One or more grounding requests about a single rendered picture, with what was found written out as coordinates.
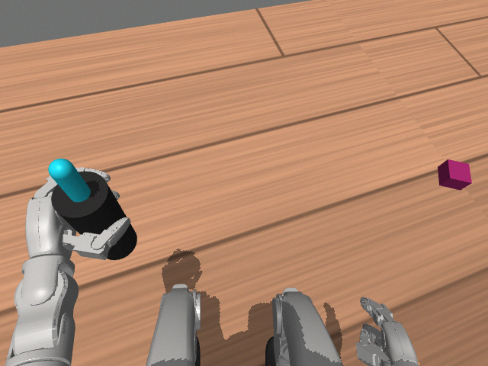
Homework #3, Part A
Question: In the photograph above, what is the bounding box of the left robot hand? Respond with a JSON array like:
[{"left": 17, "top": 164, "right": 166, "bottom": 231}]
[{"left": 25, "top": 167, "right": 130, "bottom": 260}]

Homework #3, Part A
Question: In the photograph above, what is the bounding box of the right robot hand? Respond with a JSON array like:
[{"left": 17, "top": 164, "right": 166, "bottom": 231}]
[{"left": 356, "top": 297, "right": 419, "bottom": 366}]

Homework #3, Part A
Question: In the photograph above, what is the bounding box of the left robot arm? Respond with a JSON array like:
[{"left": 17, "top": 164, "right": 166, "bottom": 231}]
[{"left": 5, "top": 254, "right": 79, "bottom": 366}]

